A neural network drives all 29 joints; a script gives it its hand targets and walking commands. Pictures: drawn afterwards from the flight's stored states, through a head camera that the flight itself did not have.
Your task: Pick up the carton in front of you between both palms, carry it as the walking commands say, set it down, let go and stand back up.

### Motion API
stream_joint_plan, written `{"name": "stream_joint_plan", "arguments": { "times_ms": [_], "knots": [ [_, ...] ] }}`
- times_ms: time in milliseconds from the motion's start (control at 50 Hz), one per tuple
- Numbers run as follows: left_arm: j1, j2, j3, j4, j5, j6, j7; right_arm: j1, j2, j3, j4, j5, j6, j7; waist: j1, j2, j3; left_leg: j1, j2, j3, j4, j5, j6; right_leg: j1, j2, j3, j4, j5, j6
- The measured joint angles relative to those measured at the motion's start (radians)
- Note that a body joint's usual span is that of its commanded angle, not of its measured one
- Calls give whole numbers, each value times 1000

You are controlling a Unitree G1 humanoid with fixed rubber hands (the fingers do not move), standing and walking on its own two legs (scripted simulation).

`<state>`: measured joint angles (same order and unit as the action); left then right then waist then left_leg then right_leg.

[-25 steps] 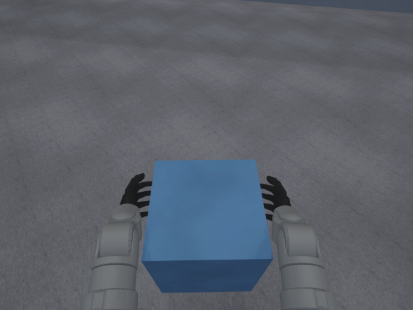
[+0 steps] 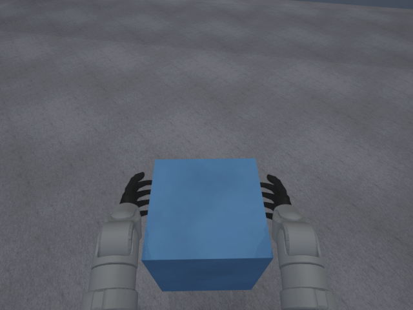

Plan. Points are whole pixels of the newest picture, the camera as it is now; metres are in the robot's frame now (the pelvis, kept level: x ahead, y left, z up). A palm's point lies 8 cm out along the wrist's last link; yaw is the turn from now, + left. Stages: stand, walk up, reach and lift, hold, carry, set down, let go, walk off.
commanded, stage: carry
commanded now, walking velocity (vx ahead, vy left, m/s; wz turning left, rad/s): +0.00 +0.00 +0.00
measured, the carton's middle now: (206, 228) +0.29 +0.00 -0.04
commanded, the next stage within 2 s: hold in 0.04 s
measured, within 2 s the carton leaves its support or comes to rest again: neither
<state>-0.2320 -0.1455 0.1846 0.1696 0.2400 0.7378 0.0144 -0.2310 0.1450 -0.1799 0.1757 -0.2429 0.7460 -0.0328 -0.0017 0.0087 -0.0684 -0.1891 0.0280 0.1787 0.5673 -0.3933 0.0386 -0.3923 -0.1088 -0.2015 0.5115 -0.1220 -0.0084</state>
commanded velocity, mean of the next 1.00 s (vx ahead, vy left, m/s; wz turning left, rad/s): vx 0.00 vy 0.00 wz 0.00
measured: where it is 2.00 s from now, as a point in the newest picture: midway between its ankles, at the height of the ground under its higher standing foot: outside the picture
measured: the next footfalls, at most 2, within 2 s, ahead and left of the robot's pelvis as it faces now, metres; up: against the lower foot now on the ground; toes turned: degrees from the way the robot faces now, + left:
none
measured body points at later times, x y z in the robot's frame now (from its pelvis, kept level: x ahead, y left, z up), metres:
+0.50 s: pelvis -0.01 -0.05 +0.01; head -0.03 -0.07 +0.46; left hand +0.25 +0.17 +0.05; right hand +0.32 -0.13 +0.04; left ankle -0.05 +0.08 -0.73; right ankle +0.09 -0.15 -0.73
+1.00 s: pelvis -0.01 -0.08 +0.01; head -0.02 -0.11 +0.46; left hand +0.28 +0.14 +0.04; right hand +0.35 -0.15 +0.03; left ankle -0.05 +0.07 -0.73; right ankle +0.09 -0.15 -0.73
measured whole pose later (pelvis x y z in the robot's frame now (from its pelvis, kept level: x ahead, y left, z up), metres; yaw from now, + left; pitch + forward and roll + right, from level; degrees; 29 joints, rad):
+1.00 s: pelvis -0.01 -0.08 +0.01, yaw +14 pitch -6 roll +0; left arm -0.45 -0.21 0.45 0.49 0.40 0.58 -0.05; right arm -0.44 0.19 -0.40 0.43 -0.39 0.65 0.01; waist -0.02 0.07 0.05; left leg -0.10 0.03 -0.10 0.49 -0.30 0.01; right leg -0.20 0.02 -0.07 0.44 -0.14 -0.04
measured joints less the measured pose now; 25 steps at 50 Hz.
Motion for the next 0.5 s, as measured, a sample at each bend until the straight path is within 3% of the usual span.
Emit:
{"name": "stream_joint_plan", "arguments": {
  "times_ms": [60,100,220,300,500],
  "knots": [
    [-3,-1,1,6,0,-9,-2,2,0,-1,-6,-3,-3,-1,-2,6,23,19,1,-4,-6,3,1,23,11,14,-13,18,1],
    [-12,-4,-13,34,4,-42,-7,26,-5,-2,-37,-7,-12,-3,-23,16,74,65,-10,-46,-43,32,14,94,49,108,-61,19,6],
    [-5,-1,-15,59,1,-77,-9,41,-7,5,-31,-7,-35,-10,6,13,138,149,-53,-135,-150,106,-3,203,72,246,-136,27,38],
    [4,1,14,54,-8,-76,-7,9,-1,13,13,-22,-41,-6,24,27,140,162,-51,-178,-154,117,-15,231,72,217,-144,24,39],
    [-54,-13,61,131,22,-84,-23,-34,8,-26,60,-61,-32,7,4,50,133,158,-23,-231,-140,123,-49,247,96,167,-139,21,9]
  ]
}}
